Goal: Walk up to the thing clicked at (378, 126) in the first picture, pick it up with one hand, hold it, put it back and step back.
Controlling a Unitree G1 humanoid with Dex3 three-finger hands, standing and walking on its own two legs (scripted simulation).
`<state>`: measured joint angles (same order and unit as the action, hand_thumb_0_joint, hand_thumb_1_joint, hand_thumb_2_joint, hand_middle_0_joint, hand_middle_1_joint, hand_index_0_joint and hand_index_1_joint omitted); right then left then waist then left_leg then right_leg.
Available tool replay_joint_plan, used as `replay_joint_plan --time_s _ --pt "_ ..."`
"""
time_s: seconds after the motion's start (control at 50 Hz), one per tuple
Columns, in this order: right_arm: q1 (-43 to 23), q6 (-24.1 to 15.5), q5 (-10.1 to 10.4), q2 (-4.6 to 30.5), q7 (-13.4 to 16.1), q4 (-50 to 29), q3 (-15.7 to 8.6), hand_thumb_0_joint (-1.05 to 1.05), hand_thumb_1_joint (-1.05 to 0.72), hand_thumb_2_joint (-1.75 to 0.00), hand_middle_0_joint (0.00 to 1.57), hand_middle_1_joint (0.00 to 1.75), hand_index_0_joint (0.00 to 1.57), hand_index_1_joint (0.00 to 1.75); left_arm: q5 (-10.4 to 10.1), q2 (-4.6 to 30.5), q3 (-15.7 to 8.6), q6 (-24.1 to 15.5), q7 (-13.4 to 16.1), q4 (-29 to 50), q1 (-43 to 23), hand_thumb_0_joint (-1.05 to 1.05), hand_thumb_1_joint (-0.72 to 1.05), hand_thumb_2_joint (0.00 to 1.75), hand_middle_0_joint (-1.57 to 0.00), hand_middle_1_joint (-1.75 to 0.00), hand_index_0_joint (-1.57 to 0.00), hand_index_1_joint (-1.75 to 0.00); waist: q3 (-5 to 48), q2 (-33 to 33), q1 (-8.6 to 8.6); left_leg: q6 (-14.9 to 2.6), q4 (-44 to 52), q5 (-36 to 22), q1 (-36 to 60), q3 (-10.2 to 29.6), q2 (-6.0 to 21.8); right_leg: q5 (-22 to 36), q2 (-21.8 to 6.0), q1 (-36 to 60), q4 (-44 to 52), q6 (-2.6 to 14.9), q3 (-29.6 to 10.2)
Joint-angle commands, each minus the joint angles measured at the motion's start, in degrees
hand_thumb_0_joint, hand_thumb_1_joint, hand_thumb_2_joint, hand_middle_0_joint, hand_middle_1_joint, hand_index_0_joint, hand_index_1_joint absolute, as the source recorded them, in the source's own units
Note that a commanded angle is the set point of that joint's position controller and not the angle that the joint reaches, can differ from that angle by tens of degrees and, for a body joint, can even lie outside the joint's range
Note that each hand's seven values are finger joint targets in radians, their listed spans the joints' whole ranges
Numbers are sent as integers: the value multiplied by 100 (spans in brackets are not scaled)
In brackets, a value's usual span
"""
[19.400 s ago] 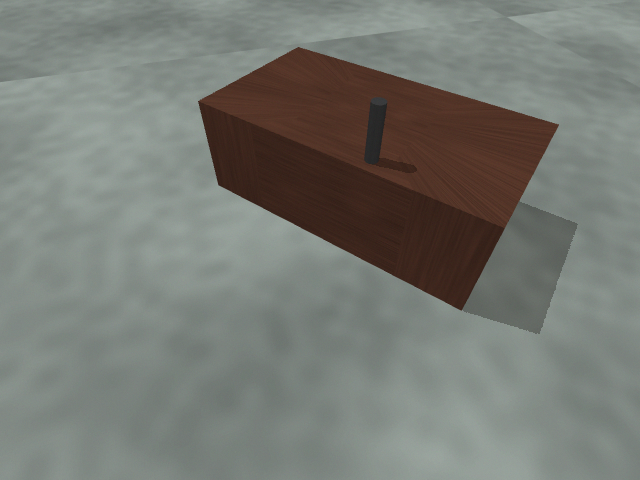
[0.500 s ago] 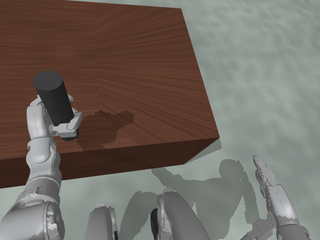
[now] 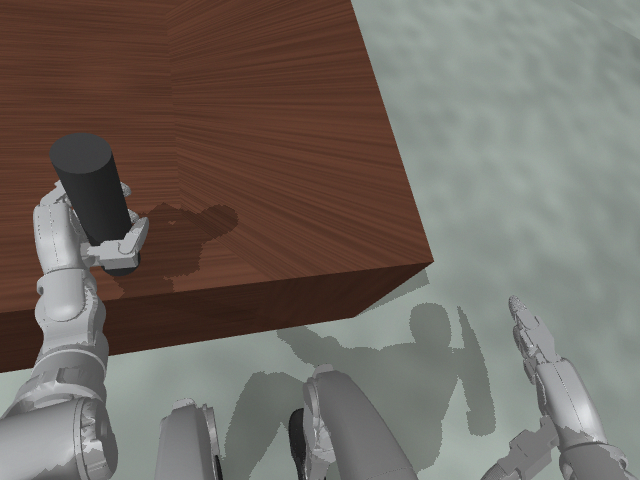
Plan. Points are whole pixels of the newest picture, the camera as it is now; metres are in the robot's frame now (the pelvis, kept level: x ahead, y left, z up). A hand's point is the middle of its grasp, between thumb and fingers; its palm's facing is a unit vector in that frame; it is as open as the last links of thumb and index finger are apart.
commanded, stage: lower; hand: left
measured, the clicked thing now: (104, 216) +0.47 +0.17 -0.04
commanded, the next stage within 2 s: loosen in 0.26 s
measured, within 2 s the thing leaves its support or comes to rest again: rests again in 1.06 s
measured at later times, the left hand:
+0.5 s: hand (119, 228) +0.46 +0.16 -0.07, palm faces +0.14 -0.99 -0.03, open 7.4 cm
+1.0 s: hand (121, 225) +0.47 +0.16 -0.07, palm faces +0.12 -0.99 -0.01, open 15.6 cm
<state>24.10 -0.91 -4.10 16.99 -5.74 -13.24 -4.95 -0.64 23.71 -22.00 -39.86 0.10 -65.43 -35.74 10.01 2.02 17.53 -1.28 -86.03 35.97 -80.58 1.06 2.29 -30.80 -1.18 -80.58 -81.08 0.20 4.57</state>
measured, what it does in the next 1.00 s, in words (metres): stands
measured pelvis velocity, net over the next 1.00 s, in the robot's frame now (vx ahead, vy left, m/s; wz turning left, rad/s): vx -0.01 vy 0.00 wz -0.01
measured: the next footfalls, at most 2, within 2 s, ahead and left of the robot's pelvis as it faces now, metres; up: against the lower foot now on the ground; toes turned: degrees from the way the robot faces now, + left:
none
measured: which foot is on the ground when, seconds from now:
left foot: down 0.00-1.00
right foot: down 0.00-1.00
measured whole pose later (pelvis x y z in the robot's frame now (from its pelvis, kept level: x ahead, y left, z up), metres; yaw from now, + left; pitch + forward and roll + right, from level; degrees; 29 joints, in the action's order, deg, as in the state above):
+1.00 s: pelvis -0.01 +0.00 -0.02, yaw +0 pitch +31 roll -5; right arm 24.6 -1.2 -4.0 17.6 -6.0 -16.4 -5.1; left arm 0.2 25.3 -22.9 -39.8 1.5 -66.2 -38.1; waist 10.4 1.9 19.3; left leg -1.5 -89.9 36.0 -85.5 1.4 2.2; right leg -30.5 -1.2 -85.2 -84.5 0.1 4.7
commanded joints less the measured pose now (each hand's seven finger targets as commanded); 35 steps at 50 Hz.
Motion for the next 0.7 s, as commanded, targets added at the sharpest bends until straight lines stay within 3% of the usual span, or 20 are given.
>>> replay_joint_plan --time_s 0.0,0.06,0.1,0.14,0.22,0.26,0.3,0.34,0.36,0.38,0.44,0.5,0.56,0.58,0.68 --pt "333 -257 12 984 97 -991 -709 0 53 -6 5 5 5 5 -10 905 24 -532 88 1280 -2046 0 34 130 -133 -143 -134 -144 3092 -1653 -83 203 1119 -2502 2571 404 -137 1737 309 1489 576 240 -85" --pt "393 -251 -9 1038 98 -1015 -805 0 53 -6 5 5 5 5 53 919 50 -563 130 1297 -2062 0 35 130 -132 -144 -133 -144 3081 -1702 6 183 1080 -2307 2539 379 -144 1670 300 1491 587 229 -108" --pt "370 -240 -23 1082 76 -1043 -849 0 53 -6 5 5 5 5 65 941 41 -575 155 1340 -2007 0 34 129 -131 -142 -132 -142 3260 -1842 -41 213 1026 -2549 2769 401 -120 1715 308 1364 512 249 -95" --pt "393 -219 -31 1062 67 -1045 -838 0 54 -5 5 5 5 5 48 821 97 -574 158 1295 -2091 0 36 129 -129 -141 -130 -141 3196 -1930 21 263 1034 -2694 2881 477 -73 1688 326 1158 466 255 -39" --pt "374 -212 -12 988 38 -1142 -752 0 53 -6 5 5 5 5 126 883 34 -539 171 1050 -1919 0 33 131 -131 -143 -133 -143 3046 -1717 37 175 943 -2323 2363 366 -149 1692 289 1422 488 231 -112" --pt "372 -229 -6 1031 42 -1226 -823 0 53 -6 5 5 5 5 132 855 17 -528 186 931 -1874 0 28 130 -132 -144 -134 -145 3052 -1497 129 106 860 -2032 2067 308 -178 1628 256 1589 563 189 -223" --pt "370 -230 -1 962 35 -1181 -708 0 53 -5 5 5 5 5 128 870 9 -535 197 817 -1978 0 28 130 -132 -144 -134 -144 2837 -1424 124 90 838 -1799 1765 283 -206 1485 239 1552 576 173 -285" --pt "297 -237 4 1112 61 -1196 -895 0 54 -5 5 5 5 5 158 911 -40 -521 219 634 -1909 0 28 130 -132 -144 -134 -144 2833 -1360 168 79 811 -1769 1746 303 -194 1437 252 1418 541 184 -249" --pt "301 -246 8 1110 63 -1250 -872 0 54 -5 5 5 5 5 166 973 -36 -529 212 660 -2022 0 34 124 -138 -143 -141 -142 2837 -1378 202 83 803 -1727 1739 308 -199 1406 257 1377 530 184 -242" --pt "302 -247 10 1156 64 -1259 -945 0 53 -4 5 5 5 5 146 971 -78 -549 211 730 -2019 0 26 116 -130 -135 -134 -134 2951 -1370 202 80 770 -1753 1739 305 -199 1444 250 1422 500 181 -247" --pt "318 -281 43 1050 64 -1424 -814 0 53 -4 5 5 5 5 38 907 -80 -572 159 728 -2116 0 4 92 -113 -111 -117 -110 2866 -1277 209 90 867 -1375 1616 315 -213 1165 229 1535 600 159 -300" --pt "357 -313 40 1037 73 -1441 -800 0 53 -4 5 5 5 5 76 1060 -114 -596 125 746 -2238 0 -11 68 -103 -96 -107 -93 2878 -1254 233 72 850 -999 1409 258 -234 914 206 1591 635 126 -384" --pt "413 -307 32 1068 100 -1364 -827 0 53 -4 5 5 5 5 136 1070 -9 -543 66 734 -2310 0 -32 48 -82 -74 -85 -71 2882 -1491 251 100 840 -1021 1655 270 -224 888 217 1296 600 157 -346" --pt "440 -315 31 1113 117 -1355 -889 0 53 -5 5 5 5 5 112 1195 -92 -551 69 882 -2434 0 -39 42 -74 -66 -77 -65 2979 -1515 279 92 786 -1122 1652 259 -236 988 210 1361 614 147 -361" --pt "317 -339 33 1067 119 -1276 -825 0 53 -5 5 5 5 5 73 1183 -118 -450 87 851 -2322 0 -51 25 -54 -44 -55 -43 2990 -1681 146 112 786 -1297 1708 279 -235 1065 210 1321 536 172 -343"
